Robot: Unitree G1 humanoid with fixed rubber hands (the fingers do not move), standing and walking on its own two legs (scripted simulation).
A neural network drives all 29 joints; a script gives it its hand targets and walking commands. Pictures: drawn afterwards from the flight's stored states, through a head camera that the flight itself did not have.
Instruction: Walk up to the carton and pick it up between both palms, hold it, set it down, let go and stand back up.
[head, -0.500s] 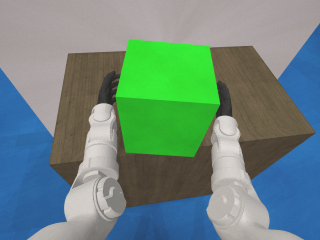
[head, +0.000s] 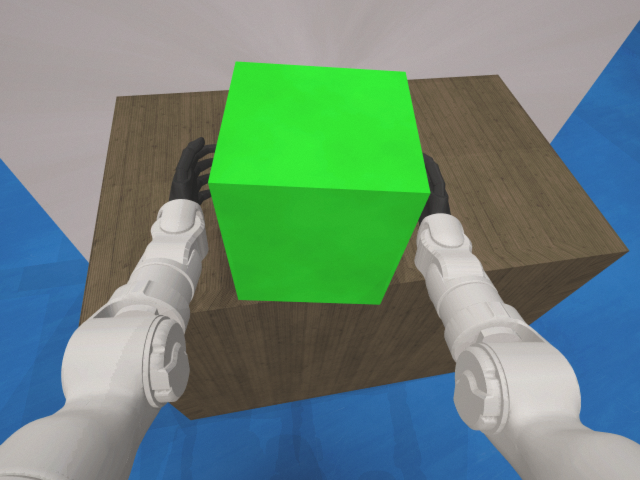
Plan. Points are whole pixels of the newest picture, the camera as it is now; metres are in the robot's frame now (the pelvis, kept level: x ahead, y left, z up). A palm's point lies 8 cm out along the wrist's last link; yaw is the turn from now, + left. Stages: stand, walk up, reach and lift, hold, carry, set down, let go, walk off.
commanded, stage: set down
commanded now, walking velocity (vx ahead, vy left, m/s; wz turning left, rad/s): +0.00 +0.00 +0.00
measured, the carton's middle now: (315, 195) +0.47 +0.04 +0.07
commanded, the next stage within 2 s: none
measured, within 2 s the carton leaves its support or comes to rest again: neither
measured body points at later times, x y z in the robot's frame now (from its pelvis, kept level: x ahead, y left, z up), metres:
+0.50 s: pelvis -0.02 +0.00 -0.01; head +0.04 +0.03 +0.44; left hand +0.44 +0.26 +0.12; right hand +0.47 -0.15 +0.13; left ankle +0.02 +0.08 -0.74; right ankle -0.03 -0.10 -0.74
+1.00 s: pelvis -0.02 -0.01 +0.00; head +0.01 +0.03 +0.45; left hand +0.44 +0.26 +0.20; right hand +0.47 -0.14 +0.20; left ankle +0.02 +0.08 -0.74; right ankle -0.03 -0.10 -0.74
